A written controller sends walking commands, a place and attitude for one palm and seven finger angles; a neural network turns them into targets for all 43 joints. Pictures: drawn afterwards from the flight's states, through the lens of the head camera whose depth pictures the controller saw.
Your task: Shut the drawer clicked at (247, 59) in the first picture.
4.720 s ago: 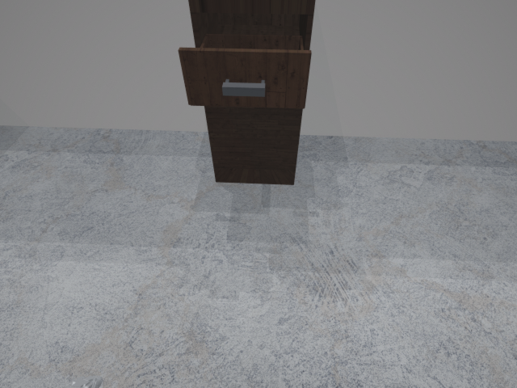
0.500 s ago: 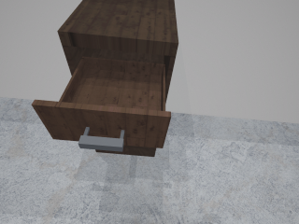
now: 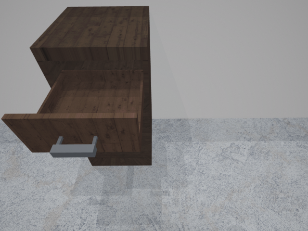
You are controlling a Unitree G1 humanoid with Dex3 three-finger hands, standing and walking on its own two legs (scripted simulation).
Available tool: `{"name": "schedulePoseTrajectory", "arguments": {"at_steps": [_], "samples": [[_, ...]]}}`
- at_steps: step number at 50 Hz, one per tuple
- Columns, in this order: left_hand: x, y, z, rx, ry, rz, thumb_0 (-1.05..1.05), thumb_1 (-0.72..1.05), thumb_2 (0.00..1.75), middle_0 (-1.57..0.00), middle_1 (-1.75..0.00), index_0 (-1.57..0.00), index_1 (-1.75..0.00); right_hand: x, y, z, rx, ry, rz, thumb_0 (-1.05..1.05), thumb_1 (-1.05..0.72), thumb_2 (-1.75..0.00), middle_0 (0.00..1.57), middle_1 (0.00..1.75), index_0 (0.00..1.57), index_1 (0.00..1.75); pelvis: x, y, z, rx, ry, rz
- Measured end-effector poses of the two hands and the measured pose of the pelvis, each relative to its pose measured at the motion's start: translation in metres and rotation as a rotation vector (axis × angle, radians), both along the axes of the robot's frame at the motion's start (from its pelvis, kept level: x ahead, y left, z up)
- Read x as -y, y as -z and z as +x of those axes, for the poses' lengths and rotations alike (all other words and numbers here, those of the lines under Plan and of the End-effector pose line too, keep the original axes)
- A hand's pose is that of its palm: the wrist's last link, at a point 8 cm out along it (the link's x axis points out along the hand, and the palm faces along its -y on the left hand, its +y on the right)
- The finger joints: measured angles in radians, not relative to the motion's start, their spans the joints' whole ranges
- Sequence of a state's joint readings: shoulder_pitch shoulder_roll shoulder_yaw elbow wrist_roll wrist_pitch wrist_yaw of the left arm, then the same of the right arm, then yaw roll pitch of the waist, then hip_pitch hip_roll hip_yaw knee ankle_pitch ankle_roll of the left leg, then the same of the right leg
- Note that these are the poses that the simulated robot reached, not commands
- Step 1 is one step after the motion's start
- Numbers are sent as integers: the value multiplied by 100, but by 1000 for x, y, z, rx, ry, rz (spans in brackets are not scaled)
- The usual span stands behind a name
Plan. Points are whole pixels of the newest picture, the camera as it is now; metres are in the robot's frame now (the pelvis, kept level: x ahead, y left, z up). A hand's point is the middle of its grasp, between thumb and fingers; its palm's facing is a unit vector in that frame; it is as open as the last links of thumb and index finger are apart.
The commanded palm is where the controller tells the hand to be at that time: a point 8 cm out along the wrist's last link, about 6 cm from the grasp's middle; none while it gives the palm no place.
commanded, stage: come to a stop and stand still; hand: left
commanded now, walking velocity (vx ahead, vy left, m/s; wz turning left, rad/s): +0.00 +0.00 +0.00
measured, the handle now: (76, 144) +0.36 +0.26 -0.01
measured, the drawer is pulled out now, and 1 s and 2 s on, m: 0.30 0.30 0.30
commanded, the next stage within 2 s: look again from close up in 0.22 s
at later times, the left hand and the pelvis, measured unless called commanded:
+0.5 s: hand out of the picture -0.02 +0.17 -0.18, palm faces +0.04 -0.98 -0.17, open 7.4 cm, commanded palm none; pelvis +0.00 +0.02 +0.00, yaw +1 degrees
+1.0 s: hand out of the picture +0.01 +0.21 -0.17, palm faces +0.01 -0.98 -0.20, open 7.4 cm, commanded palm none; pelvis +0.01 +0.03 +0.00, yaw +0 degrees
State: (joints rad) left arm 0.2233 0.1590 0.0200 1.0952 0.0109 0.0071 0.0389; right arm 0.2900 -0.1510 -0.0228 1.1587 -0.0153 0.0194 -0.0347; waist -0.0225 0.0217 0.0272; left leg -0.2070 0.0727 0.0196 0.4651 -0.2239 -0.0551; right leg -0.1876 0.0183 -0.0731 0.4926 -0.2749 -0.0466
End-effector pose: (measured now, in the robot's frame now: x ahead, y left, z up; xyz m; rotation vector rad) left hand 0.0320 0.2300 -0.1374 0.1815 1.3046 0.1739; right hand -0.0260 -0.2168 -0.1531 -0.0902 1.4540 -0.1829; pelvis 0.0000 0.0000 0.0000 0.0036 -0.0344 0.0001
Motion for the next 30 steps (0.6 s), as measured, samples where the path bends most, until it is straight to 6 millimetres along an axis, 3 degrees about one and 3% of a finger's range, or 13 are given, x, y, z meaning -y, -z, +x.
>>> {"name": "schedulePoseTrajectory", "arguments": {"at_steps": [8,18,24,30], "samples": [[13,2,-26,-49,-27,-27,1,93,89,-20,-30,-20,-30,-5,-5,-25,-65,-9,25,1,-91,-90,19,30,20,30,9,-4,-5,3,-3,-3],[28,7,-60,-125,-46,-68,1,91,89,-20,-30,-20,-30,-9,-7,-14,-36,-24,18,1,-91,-90,20,30,20,30,2,-3,-5,-13,2,-13],[11,13,-61,-109,-37,-71,1,90,89,-20,-30,-20,-30,-21,-2,16,82,-49,2,1,-91,-90,19,30,20,30,-16,4,-4,-9,-12,-26],[-14,8,-45,-56,-38,-42,1,90,89,-20,-30,-20,-30,-31,-4,26,102,-85,-5,3,-94,-90,20,30,20,30,-30,2,-1,-8,-13,-8]]}}
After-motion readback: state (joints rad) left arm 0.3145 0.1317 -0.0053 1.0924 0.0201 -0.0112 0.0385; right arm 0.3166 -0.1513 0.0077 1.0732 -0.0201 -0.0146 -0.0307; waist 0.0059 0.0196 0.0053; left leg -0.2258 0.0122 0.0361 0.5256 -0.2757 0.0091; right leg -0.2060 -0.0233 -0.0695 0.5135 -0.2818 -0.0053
